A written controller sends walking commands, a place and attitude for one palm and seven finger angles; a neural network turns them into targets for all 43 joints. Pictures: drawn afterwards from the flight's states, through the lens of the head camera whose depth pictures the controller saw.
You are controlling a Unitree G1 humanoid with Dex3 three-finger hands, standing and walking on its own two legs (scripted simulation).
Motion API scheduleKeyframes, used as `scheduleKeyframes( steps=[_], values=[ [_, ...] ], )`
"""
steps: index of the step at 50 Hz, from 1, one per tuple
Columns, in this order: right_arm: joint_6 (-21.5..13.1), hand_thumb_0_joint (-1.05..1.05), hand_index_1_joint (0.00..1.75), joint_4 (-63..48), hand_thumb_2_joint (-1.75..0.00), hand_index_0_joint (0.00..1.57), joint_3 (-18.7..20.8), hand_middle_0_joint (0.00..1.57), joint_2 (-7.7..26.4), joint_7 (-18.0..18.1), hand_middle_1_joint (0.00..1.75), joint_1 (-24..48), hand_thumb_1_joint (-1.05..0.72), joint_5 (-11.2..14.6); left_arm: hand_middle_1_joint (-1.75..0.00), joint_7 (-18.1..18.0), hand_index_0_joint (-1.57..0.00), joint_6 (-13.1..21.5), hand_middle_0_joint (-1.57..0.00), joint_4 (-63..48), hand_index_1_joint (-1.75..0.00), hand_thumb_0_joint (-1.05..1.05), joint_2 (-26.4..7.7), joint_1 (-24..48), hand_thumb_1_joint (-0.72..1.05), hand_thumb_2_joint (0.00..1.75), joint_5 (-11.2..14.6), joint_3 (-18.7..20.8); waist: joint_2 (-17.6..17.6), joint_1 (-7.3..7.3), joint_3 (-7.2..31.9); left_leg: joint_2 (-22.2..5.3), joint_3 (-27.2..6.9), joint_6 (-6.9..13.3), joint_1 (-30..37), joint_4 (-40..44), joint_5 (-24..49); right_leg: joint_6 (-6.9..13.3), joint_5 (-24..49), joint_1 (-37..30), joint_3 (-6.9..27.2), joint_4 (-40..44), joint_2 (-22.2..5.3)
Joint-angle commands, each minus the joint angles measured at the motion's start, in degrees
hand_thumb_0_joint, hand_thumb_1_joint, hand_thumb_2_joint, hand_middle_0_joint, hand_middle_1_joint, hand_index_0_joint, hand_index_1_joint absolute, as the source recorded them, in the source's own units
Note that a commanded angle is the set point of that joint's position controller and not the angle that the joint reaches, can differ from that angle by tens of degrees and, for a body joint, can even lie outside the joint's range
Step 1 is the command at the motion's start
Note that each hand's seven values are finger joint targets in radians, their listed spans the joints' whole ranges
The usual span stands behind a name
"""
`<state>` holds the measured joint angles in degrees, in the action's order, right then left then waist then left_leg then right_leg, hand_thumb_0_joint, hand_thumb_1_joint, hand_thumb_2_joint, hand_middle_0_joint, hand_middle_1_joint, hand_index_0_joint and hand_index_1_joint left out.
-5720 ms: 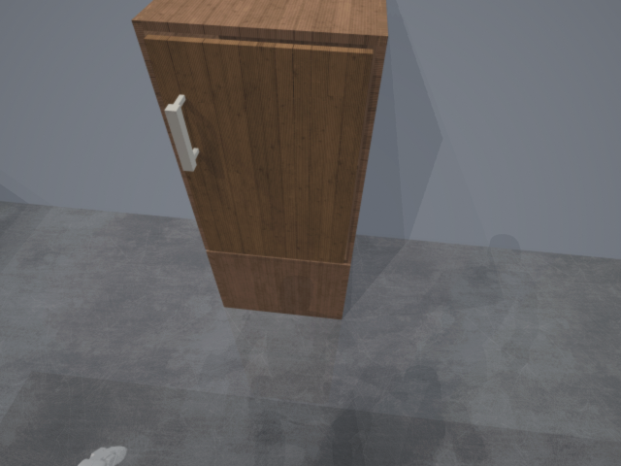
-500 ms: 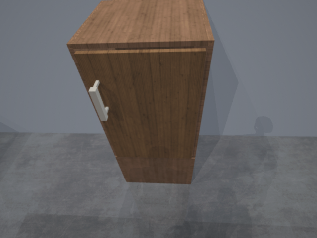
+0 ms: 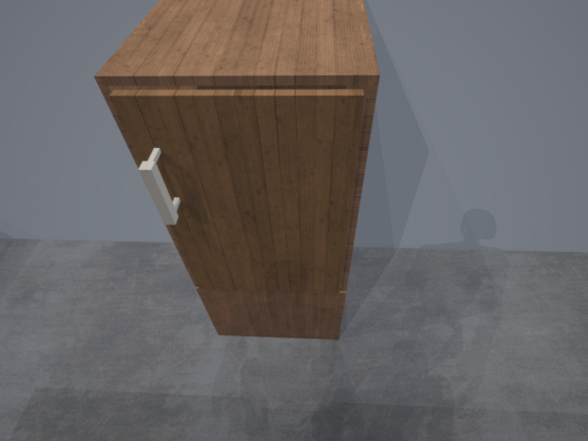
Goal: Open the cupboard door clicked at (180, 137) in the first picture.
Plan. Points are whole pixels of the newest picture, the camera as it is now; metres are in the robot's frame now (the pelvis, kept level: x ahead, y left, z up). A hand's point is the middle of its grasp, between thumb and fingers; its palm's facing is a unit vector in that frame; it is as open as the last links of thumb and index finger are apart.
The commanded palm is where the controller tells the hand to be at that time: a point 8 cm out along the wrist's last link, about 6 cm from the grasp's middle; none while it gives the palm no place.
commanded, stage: come to a stop and stand still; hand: left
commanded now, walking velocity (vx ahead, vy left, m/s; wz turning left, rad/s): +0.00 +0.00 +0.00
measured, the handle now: (163, 187) +0.53 +0.27 +0.02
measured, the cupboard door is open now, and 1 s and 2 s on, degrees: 0 0 0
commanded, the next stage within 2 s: look again from close up in 0.12 s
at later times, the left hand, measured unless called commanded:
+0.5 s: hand out of the picture +0.00 +0.17 -0.17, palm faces +0.02 -0.98 -0.21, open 7.3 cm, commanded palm none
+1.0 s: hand out of the picture +0.00 +0.18 -0.17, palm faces +0.04 -0.97 -0.22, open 7.3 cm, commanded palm none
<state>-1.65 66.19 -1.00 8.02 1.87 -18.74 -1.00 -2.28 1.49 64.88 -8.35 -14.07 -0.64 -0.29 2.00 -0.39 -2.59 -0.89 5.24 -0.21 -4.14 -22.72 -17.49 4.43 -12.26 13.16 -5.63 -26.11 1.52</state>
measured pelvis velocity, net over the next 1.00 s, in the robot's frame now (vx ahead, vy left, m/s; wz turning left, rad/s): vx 0.00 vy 0.01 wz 0.00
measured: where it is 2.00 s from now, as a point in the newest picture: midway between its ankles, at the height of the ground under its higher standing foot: outside the picture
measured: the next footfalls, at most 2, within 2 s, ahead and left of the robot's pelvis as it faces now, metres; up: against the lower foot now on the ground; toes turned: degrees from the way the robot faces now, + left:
right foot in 1.52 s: +0.00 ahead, -0.07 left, +0.00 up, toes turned -1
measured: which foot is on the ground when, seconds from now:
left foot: down 0.00-1.00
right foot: down 0.00-1.00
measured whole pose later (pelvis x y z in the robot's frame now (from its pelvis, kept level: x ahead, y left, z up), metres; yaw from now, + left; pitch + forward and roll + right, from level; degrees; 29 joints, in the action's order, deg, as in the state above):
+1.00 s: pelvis +0.00 +0.01 +0.00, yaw +0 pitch +0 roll +1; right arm -0.8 64.8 -0.3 7.4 2.0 -18.3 -0.9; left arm -2.4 0.6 63.7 -8.3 -14.8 -1.0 0.5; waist 0.8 0.6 -2.3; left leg -0.5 5.4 0.3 -5.7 -24.0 -18.0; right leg 3.9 -12.2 14.4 -5.4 -26.7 1.0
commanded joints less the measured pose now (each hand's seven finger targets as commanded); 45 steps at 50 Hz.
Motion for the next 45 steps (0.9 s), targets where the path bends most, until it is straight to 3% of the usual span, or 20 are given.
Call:
scheduleKeyframes(
  steps=[1,15,17,26,41,43,45],
  values=[
    [-0.2,0.00,0.30,-0.8,-0.90,0.20,0.8,0.20,3.6,0.3,0.30,-5.2,-0.90,0.1,-0.30,0.1,-0.20,0.9,-0.20,-1.6,-0.30,0.00,-5.8,-2.9,0.90,0.90,0.3,0.9,-2.7,0.14,-1.0,-5.0,-4.4,1.5,-6.9,4.2,5.3,-0.2,10.2,-5.1,11.0,5.6,-9.2],
    [-0.1,0.00,0.30,-1.0,-0.90,0.20,0.8,0.20,3.7,0.4,0.30,-5.4,-0.90,0.1,-0.30,0.3,-0.20,0.6,-0.20,-2.1,-0.30,0.00,-5.6,-2.9,0.90,0.90,0.2,1.0,-2.1,0.07,-2.4,-5.2,-4.4,1.6,-7.1,4.9,3.4,-0.5,4.1,-3.4,11.5,7.7,-8.4],
    [-0.1,0.00,0.30,-1.1,-0.90,0.20,0.8,0.20,3.8,0.4,0.30,-5.6,-0.90,0.1,-0.30,0.3,-0.20,0.7,-0.20,-2.0,-0.30,0.00,-5.8,-3.2,0.90,0.90,0.3,1.1,-3.1,0.03,-1.9,-5.1,-4.3,1.6,-6.8,4.5,3.5,-0.5,4.5,-3.6,11.8,7.9,-8.4],
    [-0.4,0.00,0.30,-0.8,-0.90,0.20,0.9,0.20,3.7,0.5,0.30,-5.8,-0.90,0.2,-0.30,0.2,-0.20,0.8,-0.20,-1.9,-0.30,0.00,-5.4,-3.8,0.90,0.90,0.3,1.0,-1.9,0.20,-0.3,-5.7,-4.7,1.7,-6.4,4.8,6.5,-0.6,10.4,-5.3,10.6,5.8,-8.3],
    [-0.5,0.00,0.30,-0.4,-0.90,0.20,0.9,0.20,3.3,0.7,0.30,-5.6,-0.90,0.2,-0.30,0.2,-0.20,0.4,-0.20,-1.5,-0.30,0.00,-4.6,-4.2,0.90,0.90,0.2,0.8,-2.1,0.38,-2.1,-6.0,-5.3,2.1,-6.7,5.3,6.7,-0.6,9.0,-4.1,10.0,5.2,-7.9],
    [-0.4,0.00,0.30,-0.9,-0.90,0.20,1.3,0.20,4.5,0.7,0.30,-5.3,-0.90,0.3,-0.30,0.1,-0.20,0.7,-0.20,-2.1,-0.30,0.00,-6.3,-3.5,0.90,0.90,0.2,1.3,-2.0,0.56,-1.3,-5.5,-4.9,1.8,-6.9,4.6,6.8,0.0,11.1,-4.8,11.2,5.2,-9.1],
    [0.2,0.00,0.30,-1.3,-0.90,0.20,1.2,0.20,3.3,0.6,0.30,-5.8,-0.90,0.3,-0.30,-0.2,-0.20,0.4,-0.20,-2.6,-0.30,0.00,-6.0,-3.6,0.90,0.90,0.2,1.5,-1.8,0.59,-0.8,-5.2,-4.3,1.3,-7.5,3.6,6.8,0.3,12.9,-4.7,12.1,4.5,-10.5]
  ],
)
